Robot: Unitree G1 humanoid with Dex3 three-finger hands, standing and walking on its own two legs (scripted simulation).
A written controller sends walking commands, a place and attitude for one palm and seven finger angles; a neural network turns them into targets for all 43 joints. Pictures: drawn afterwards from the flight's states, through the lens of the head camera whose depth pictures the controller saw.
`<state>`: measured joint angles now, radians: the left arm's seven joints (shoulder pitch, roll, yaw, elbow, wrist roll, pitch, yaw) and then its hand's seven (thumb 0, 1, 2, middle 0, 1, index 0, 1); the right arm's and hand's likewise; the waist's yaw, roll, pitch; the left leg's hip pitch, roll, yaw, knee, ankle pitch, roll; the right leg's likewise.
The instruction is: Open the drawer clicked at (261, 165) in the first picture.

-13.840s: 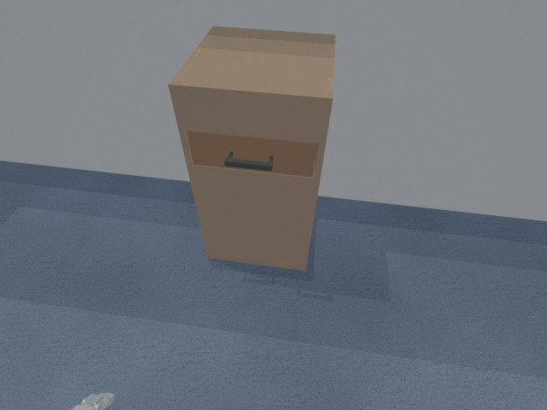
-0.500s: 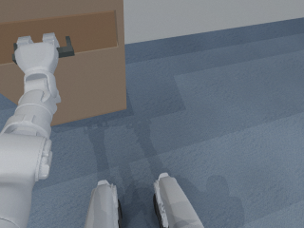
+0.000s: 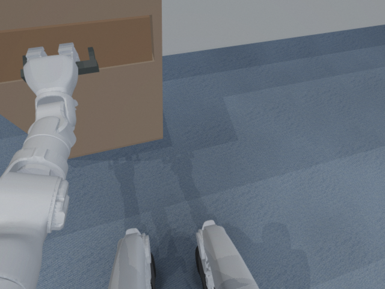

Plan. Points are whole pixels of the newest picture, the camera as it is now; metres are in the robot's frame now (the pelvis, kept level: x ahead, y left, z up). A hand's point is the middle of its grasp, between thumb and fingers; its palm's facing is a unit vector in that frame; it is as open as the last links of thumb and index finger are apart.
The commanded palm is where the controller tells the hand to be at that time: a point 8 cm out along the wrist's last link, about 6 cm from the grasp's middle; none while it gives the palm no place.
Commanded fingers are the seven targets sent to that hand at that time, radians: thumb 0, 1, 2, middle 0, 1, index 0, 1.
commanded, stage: close the thumb around the handle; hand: left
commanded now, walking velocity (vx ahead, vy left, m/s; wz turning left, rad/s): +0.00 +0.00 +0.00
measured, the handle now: (60, 63) +0.59 +0.22 +0.00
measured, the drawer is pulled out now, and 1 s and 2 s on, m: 0.00 0.03 0.08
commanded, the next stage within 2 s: pull the drawer open in 0.32 s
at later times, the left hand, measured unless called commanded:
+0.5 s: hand (64, 89) +0.54 +0.22 -0.03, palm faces -0.03 -0.01 -1.00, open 5.2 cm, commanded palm +0.52 +0.19 +0.01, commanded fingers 0.00 0.90 0.90 -0.40 -1.35 -0.40 -1.35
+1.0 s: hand (65, 101) +0.51 +0.21 -0.03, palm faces -0.02 -0.03 -1.00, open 5.3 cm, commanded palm +0.48 +0.19 +0.01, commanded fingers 0.00 0.90 0.90 -0.40 -1.35 -0.40 -1.35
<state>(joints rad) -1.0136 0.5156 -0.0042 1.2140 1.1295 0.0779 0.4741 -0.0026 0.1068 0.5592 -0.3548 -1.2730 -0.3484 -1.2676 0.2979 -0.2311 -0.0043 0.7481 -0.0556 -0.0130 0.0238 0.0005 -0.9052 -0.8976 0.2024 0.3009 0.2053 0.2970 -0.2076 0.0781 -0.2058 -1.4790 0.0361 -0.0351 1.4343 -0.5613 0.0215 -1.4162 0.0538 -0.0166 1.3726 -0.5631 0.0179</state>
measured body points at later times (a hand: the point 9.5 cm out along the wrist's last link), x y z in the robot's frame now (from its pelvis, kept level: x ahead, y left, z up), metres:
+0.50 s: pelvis +0.00 +0.00 +0.00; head +0.19 +0.02 +0.41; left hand +0.54 +0.21 +0.02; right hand +0.00 -0.27 -0.12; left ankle +0.03 +0.11 -0.58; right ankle +0.03 -0.13 -0.58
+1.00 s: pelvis +0.02 +0.00 +0.02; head +0.19 +0.01 +0.44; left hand +0.51 +0.21 +0.02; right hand +0.05 -0.26 -0.11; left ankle +0.03 +0.11 -0.58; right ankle +0.03 -0.13 -0.58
